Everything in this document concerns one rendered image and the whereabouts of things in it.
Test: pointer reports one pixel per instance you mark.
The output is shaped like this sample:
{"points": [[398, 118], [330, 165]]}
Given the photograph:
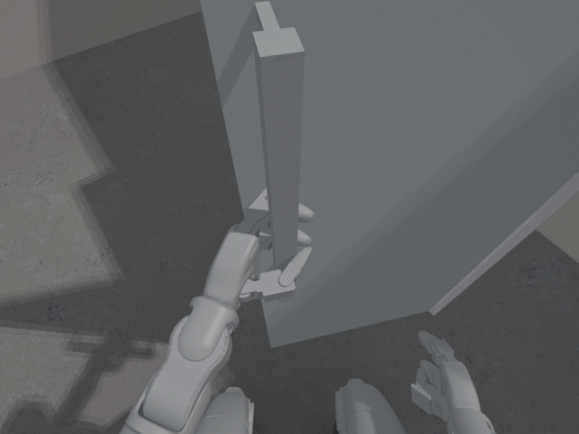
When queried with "left robot shin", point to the left robot shin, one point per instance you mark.
{"points": [[234, 389]]}

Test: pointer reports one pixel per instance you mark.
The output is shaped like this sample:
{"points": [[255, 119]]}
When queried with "fridge door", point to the fridge door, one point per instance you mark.
{"points": [[431, 130]]}

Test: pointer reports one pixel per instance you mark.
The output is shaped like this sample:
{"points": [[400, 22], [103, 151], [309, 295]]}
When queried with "robot left hand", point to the robot left hand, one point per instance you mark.
{"points": [[239, 256]]}

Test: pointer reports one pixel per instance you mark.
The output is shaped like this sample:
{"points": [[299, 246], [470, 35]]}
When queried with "left robot forearm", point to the left robot forearm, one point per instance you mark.
{"points": [[178, 391]]}

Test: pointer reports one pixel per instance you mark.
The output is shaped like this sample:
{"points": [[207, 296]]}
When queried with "right robot thigh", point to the right robot thigh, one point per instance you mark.
{"points": [[362, 409]]}

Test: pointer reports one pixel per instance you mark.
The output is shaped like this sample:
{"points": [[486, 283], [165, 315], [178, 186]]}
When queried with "handle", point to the handle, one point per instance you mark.
{"points": [[279, 61]]}

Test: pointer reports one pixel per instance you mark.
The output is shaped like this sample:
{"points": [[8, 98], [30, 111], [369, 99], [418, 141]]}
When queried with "robot right hand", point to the robot right hand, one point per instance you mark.
{"points": [[452, 386]]}

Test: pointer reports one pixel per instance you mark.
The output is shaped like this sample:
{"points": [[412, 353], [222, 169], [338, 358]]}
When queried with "right robot forearm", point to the right robot forearm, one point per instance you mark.
{"points": [[468, 421]]}

